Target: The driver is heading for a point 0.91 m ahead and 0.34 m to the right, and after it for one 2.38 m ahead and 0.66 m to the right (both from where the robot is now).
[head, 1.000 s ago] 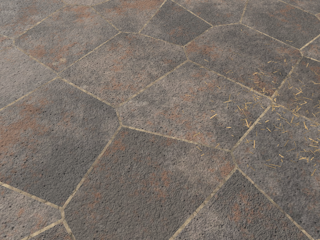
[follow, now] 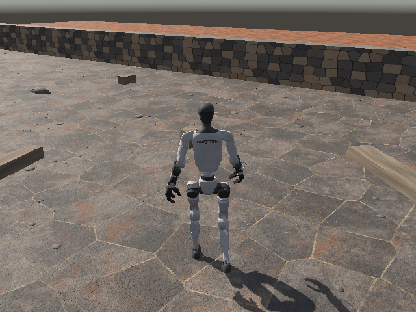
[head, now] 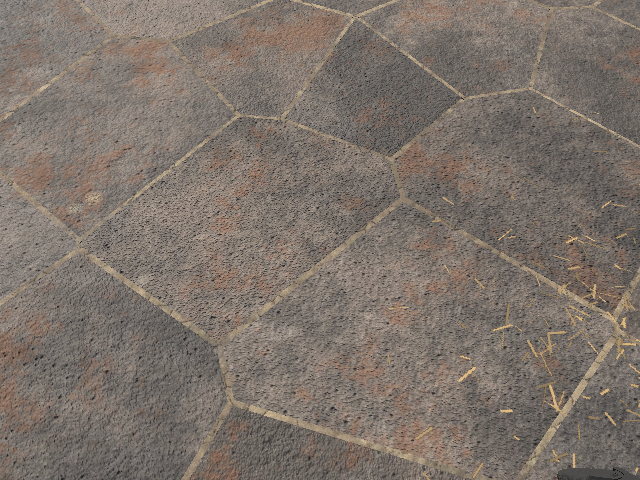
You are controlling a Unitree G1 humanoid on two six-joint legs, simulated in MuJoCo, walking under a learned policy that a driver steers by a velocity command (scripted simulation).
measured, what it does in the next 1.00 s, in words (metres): walks ahead, turning right: right foot, then left foot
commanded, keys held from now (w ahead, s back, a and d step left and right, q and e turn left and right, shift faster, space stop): w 0.02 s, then w+e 0.98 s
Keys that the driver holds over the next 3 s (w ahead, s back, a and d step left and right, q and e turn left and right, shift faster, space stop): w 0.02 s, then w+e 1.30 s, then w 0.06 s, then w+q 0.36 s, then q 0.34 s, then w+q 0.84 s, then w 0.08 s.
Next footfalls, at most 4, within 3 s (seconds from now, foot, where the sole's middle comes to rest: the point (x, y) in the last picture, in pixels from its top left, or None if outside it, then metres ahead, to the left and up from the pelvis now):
0.48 right None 0.41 -0.16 -0.76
0.96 left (373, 352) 0.73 -0.07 -0.76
1.46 right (544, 344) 0.78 -0.46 -0.76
1.98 left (521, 227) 1.12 -0.46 -0.76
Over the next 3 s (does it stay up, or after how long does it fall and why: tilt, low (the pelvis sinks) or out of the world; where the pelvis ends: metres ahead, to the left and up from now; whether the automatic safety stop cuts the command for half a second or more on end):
stays up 1.30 -0.53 -0.01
